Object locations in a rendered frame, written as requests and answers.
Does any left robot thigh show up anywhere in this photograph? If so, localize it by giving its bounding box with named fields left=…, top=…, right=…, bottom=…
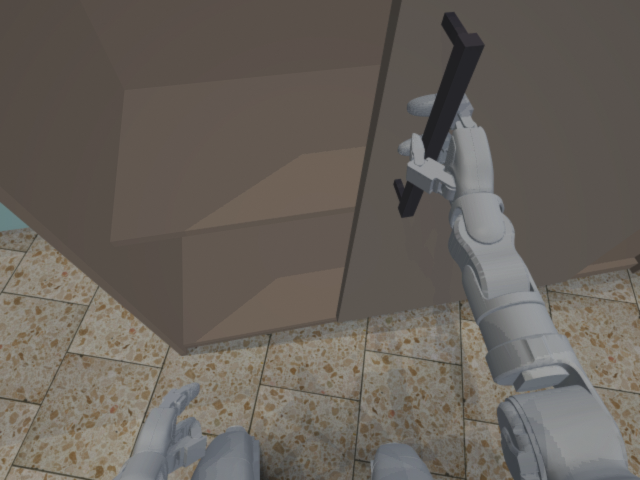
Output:
left=191, top=431, right=260, bottom=480

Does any robot right upper arm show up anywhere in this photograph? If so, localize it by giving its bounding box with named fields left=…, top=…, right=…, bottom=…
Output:
left=497, top=385, right=640, bottom=480

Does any robot left hand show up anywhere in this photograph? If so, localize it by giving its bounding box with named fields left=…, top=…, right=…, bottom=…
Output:
left=132, top=382, right=207, bottom=474

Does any wardrobe door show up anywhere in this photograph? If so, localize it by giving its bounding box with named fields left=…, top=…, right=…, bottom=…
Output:
left=336, top=0, right=640, bottom=323
left=590, top=229, right=640, bottom=265

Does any robot left forearm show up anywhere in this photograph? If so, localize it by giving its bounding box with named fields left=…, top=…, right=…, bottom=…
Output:
left=113, top=452, right=168, bottom=480

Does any robot right hand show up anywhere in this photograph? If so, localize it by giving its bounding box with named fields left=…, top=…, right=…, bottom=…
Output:
left=398, top=93, right=494, bottom=206

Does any left robot shin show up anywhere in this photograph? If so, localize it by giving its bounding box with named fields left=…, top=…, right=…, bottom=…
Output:
left=225, top=426, right=247, bottom=433

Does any handle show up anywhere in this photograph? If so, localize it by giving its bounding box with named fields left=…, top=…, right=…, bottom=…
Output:
left=393, top=12, right=485, bottom=218

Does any robot right forearm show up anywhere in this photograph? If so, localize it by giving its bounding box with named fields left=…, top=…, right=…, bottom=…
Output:
left=448, top=192, right=628, bottom=468

